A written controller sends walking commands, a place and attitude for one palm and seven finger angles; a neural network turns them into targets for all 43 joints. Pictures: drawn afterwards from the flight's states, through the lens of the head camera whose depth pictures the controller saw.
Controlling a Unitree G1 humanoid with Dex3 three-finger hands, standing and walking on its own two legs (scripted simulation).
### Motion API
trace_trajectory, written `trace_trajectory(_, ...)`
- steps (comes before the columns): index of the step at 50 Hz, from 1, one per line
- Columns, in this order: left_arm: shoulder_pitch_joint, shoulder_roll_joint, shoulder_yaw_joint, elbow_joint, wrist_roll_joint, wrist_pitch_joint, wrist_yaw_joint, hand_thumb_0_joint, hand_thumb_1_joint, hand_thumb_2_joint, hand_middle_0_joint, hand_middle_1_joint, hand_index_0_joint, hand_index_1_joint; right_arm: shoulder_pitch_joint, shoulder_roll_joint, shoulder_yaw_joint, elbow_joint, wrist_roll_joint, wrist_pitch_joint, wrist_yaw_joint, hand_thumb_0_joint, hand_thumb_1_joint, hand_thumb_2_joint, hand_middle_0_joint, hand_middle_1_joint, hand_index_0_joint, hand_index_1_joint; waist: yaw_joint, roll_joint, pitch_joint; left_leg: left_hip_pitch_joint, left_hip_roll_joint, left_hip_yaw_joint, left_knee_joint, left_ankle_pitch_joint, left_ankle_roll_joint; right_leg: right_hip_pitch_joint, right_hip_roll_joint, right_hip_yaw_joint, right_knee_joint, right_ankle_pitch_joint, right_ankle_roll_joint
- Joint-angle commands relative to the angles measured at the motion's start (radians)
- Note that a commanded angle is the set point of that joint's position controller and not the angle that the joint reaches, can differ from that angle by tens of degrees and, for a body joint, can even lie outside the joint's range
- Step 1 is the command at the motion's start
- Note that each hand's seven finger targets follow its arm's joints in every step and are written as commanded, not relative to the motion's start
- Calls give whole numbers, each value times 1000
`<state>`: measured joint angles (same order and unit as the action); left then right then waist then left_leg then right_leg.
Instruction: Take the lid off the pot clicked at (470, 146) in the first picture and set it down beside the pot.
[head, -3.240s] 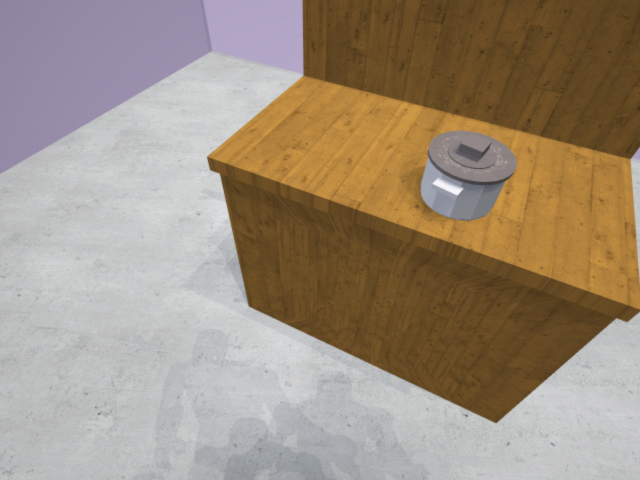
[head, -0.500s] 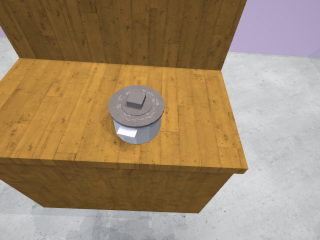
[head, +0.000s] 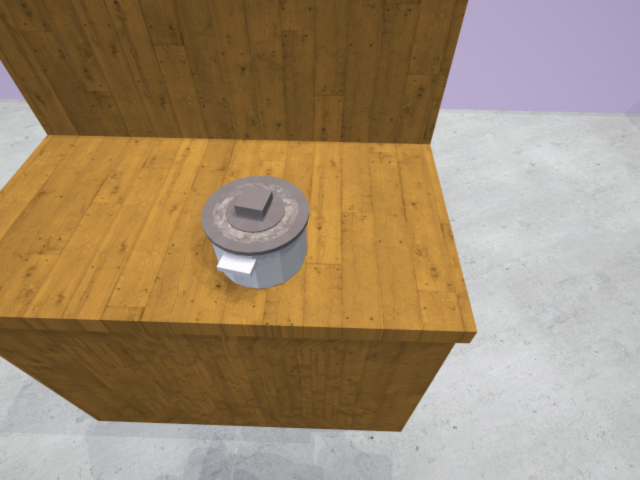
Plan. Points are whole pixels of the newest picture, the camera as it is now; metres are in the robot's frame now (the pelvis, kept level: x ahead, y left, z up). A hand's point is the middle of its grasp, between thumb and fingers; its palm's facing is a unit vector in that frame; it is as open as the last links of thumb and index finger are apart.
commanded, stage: come to a stop and stand still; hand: left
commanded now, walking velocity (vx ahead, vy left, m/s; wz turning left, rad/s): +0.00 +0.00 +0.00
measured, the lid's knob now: (254, 201) +0.49 +0.14 +0.06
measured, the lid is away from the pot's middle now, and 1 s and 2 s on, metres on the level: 0.00 0.00 0.00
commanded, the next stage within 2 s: look again from close up in 0.70 s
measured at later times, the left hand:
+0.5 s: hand out of the picture +0.01 +0.21 -0.16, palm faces -0.01 -0.97 -0.25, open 7.4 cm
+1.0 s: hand out of the picture -0.02 +0.20 -0.17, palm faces -0.01 -0.98 -0.21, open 7.4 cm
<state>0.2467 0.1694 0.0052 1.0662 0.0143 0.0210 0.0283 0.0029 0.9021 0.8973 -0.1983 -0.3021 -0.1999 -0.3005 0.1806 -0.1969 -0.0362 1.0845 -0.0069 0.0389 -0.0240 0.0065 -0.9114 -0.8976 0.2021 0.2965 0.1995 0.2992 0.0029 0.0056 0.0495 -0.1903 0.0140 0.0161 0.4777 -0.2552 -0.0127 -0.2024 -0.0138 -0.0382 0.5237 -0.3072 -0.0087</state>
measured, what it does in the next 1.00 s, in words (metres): stands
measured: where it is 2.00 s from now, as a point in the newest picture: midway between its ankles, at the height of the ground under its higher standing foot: outside the picture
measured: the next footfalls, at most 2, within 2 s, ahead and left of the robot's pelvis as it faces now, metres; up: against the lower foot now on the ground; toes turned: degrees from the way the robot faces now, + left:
none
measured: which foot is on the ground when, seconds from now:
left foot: down 0.00-1.00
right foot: down 0.00-1.00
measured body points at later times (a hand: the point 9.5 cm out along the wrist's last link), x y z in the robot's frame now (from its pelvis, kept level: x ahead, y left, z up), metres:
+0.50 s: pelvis -0.03 +0.03 +0.00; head -0.02 +0.01 +0.45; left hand +0.01 +0.26 -0.14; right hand -0.02 -0.20 -0.17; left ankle -0.01 +0.13 -0.74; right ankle -0.02 -0.11 -0.74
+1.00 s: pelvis -0.02 +0.03 +0.00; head +0.01 +0.02 +0.45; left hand -0.02 +0.25 -0.15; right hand +0.00 -0.20 -0.16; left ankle -0.01 +0.13 -0.74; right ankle -0.02 -0.11 -0.74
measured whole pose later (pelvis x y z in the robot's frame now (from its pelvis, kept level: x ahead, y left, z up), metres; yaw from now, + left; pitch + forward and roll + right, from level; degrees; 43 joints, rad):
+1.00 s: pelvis -0.02 +0.03 +0.00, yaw -1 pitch +0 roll +1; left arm 0.29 0.14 -0.02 1.08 0.02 -0.01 0.04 0.00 0.90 0.90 -0.20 -0.30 -0.20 -0.30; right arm 0.23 -0.17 -0.02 1.11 -0.01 -0.01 -0.02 0.01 -0.93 -0.90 0.20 0.30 0.20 0.30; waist 0.01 0.01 0.05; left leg -0.23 -0.02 0.05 0.48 -0.25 0.03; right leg -0.25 -0.05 0.00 0.51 -0.26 0.03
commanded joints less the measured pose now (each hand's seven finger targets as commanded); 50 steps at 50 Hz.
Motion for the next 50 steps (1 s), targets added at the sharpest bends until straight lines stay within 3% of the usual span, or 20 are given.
trace_trajectory(1, 7, 132, 26, -24, -4, -17, 11, 0, 900, 900, -200, -300, -200, -300, 20, -80, 14, -12, -7, -35, -1, 0, -900, -900, 200, 300, 200, 300, 15, 86, -20, -5, 109, -106, -149, 179, 33, 34, -88, 85, -156, 153, -4)
trace_trajectory(2, 17, 131, 25, -10, -3, -18, 11, 0, 900, 900, -200, -300, -200, -300, 26, -77, 17, -5, -6, -37, -1, 0, -900, -900, 200, 300, 200, 300, 17, 77, -25, -11, 106, -104, -160, 159, 34, 53, -87, 82, -163, 146, -4)
trace_trajectory(3, 27, 227, 6, -77, -6, -64, 21, 0, 900, 900, -200, -300, -200, -300, 80, -117, 13, -61, -25, -69, 1, 0, -900, -900, 200, 300, 200, 300, -10, 109, 5, 48, 17, -74, -121, 342, 51, 28, -14, 90, -48, 278, -52)
trace_trajectory(4, 39, 150, 15, -81, -9, -48, 22, 0, 900, 900, -200, -300, -200, -300, 54, -95, -17, -83, -16, -81, -3, 0, -900, -900, 200, 300, 200, 300, 12, 159, -50, 43, 99, -93, -73, 350, 44, -25, -70, 85, -60, 160, -42)
trace_trajectory(5, 62, 144, 5, -76, -10, -50, 22, 0, 900, 900, -200, -300, -200, -300, 51, -77, -11, -91, -9, -78, 0, 0, -900, -900, 200, 300, 200, 300, 11, 171, -111, 62, 91, -94, -55, 363, 46, 7, -77, 90, -75, 212, -47)
trace_trajectory(7, 58, 142, 8, -76, -12, -54, 26, 0, 900, 900, -200, -300, -200, -300, 56, -65, -10, -100, -6, -68, 2, 0, -900, -900, 200, 300, 200, 300, 4, 83, -96, 31, 66, -74, -27, 267, 36, 13, -95, 111, -107, 246, -52)
trace_trajectory(9, 36, 139, 10, -85, -10, -48, 24, 0, 900, 900, -200, -300, -200, -300, 65, -68, -10, -105, -8, -56, 4, 0, -900, -900, 200, 300, 200, 300, -4, -6, -32, -16, 61, -75, -41, 118, 33, -36, -97, 119, -137, 130, -47)
trace_trajectory(11, 25, 138, 9, -91, -7, -47, 25, 0, 900, 900, -200, -300, -200, -300, 74, -73, -12, -105, -10, -47, 10, 0, -900, -900, 200, 300, 200, 300, -14, -36, 26, -57, 47, -79, -54, 2, 31, -97, -99, 135, -172, -14, -48)
trace_trajectory(14, 19, 143, 14, -98, -4, -43, 24, 0, 900, 900, -200, -300, -200, -300, 91, -77, -14, -103, -16, -38, 13, 0, -900, -900, 200, 300, 200, 300, -20, -22, 32, -78, 44, -92, -63, -80, 36, -140, -95, 140, -172, -119, -47)
trace_trajectory(17, 25, 132, 13, -104, -2, -44, 26, 0, 900, 900, -200, -300, -200, -300, 105, -74, -15, -97, -16, -43, 15, 0, -900, -900, 200, 300, 200, 300, -20, -44, 7, -82, 42, -97, -58, -72, 39, -139, -93, 142, -154, -106, -43)
trace_trajectory(18, 19, 139, 15, -105, -2, -41, 24, 0, 900, 900, -200, -300, -200, -300, 112, -74, -13, -98, -17, -42, 14, 0, -900, -900, 200, 300, 200, 300, -23, -22, 1, -76, 50, -104, -78, -97, 44, -146, -92, 131, -147, -125, -43)
trace_trajectory(20, 28, 122, 13, -102, -1, -42, 24, 0, 900, 900, -200, -300, -200, -300, 108, -77, -13, -94, -17, -48, 15, 0, -900, -900, 200, 300, 200, 300, -18, -10, 16, -95, 57, -118, -93, -92, 48, -150, -80, 119, -125, -88, -35)
trace_trajectory(23, 46, 117, 11, -94, 0, -44, 23, 0, 900, 900, -200, -300, -200, -300, 109, -72, -10, -86, -13, -56, 14, 0, -900, -900, 200, 300, 200, 300, -10, 16, -14, -72, 73, -128, -115, -51, 55, -121, -73, 98, -104, -26, -28)
trace_trajectory(27, 65, 101, 5, -79, 1, -48, 24, 0, 900, 900, -200, -300, -200, -300, 107, -71, -7, -71, -11, -61, 14, 0, -900, -900, 200, 300, 200, 300, -10, -4, -9, -64, 68, -120, -105, -10, 54, -117, -77, 108, -102, 16, -26)
trace_trajectory(29, 68, 101, 6, -74, 1, -47, 23, 0, 900, 900, -200, -300, -200, -300, 105, -72, -6, -67, -10, -64, 13, 0, -900, -900, 200, 300, 200, 300, -8, 27, -18, -48, 79, -126, -115, 18, 59, -113, -74, 90, -89, 43, -22)
trace_trajectory(36, 93, 94, 1, -45, 2, -50, 24, 0, 900, 900, -200, -300, -200, -300, 104, -60, 0, -38, -6, -68, 10, 0, -900, -900, 200, 300, 200, 300, -7, 9, -27, -14, 74, -102, -91, 93, 56, -95, -88, 100, -94, 106, -20)
trace_trajectory(42, 107, 94, 0, -28, 3, -50, 24, 0, 900, 900, -200, -300, -200, -300, 102, -45, 4, -19, -4, -66, 10, 0, -900, -900, 200, 300, 200, 300, -6, -22, -10, -10, 66, -87, -84, 74, 51, -102, -100, 117, -118, 87, -22)
trace_trajectory(50, 115, 92, 0, -19, 2, -50, 24, 0, 900, 900, -200, -300, -200, -300, 108, -41, 8, -4, -2, -71, 5, 0, -900, -900, 200, 300, 200, 300, -3, 7, -31, 21, 77, -83, -75, 183, 53, -73, -105, 105, -99, 183, -20)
